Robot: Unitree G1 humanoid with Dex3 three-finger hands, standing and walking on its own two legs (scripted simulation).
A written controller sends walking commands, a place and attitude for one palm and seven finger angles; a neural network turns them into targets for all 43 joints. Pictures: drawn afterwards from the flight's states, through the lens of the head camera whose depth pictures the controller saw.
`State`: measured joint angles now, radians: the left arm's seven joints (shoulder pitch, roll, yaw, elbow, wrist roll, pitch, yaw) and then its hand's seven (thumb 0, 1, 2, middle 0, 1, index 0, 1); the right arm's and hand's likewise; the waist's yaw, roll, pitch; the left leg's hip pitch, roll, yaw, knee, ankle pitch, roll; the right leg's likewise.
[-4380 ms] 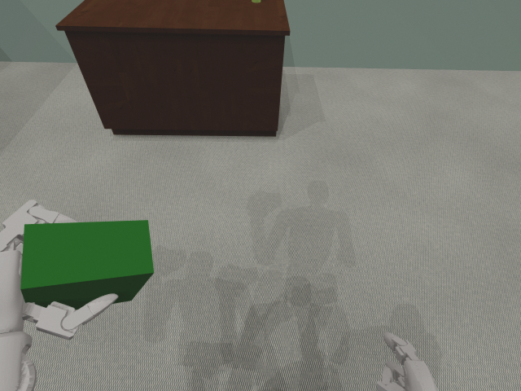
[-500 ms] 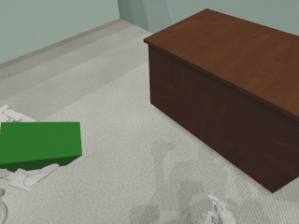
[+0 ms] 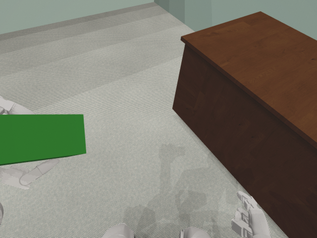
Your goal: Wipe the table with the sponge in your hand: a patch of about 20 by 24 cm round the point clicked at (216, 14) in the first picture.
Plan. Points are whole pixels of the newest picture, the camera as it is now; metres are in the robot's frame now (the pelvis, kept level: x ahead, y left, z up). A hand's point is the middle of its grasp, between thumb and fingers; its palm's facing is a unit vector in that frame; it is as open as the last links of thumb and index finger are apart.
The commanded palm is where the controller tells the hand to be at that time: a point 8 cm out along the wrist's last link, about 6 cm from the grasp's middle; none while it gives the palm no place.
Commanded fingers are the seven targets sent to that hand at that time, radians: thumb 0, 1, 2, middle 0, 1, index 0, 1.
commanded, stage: walk to a spot facing it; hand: left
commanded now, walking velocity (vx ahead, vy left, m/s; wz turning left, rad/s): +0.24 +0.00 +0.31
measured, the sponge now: (50, 140) +0.25 +0.21 +0.17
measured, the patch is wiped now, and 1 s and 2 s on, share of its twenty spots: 0.00 0.00 0.00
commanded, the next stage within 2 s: turn to face it in 0.10 s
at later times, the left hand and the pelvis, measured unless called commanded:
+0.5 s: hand (66, 133) +0.26 +0.18 +0.19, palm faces +0.48 -0.80 -0.36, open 10.5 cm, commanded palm +0.20 +0.22 +0.20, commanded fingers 0.00 0.10 1.30 -1.20 -1.60 -1.20 -1.60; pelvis +0.06 -0.07 +0.02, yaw +4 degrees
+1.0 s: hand (152, 126) +0.28 +0.04 +0.18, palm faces +0.13 -0.83 -0.54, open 10.5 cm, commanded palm +0.23 +0.11 +0.20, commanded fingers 0.00 0.10 1.30 -1.20 -1.60 -1.20 -1.60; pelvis +0.01 -0.12 +0.01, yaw -14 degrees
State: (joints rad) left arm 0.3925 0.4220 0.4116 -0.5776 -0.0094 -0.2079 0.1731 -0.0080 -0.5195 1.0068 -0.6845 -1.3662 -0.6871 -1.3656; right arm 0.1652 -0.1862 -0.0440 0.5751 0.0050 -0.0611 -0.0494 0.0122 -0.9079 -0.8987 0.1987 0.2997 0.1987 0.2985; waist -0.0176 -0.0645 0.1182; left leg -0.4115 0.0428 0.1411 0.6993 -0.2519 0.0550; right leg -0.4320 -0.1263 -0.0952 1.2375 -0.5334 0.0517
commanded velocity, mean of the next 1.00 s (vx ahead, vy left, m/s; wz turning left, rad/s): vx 0.03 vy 0.00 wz -0.43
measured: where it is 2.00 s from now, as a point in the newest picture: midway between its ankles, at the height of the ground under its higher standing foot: outside the picture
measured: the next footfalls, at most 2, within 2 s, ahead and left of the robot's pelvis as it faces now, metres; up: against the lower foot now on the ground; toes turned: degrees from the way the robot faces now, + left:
right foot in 0.30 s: +0.13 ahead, -0.15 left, +0.00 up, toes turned -2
left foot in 0.62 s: +0.11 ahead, +0.06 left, +0.00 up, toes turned +6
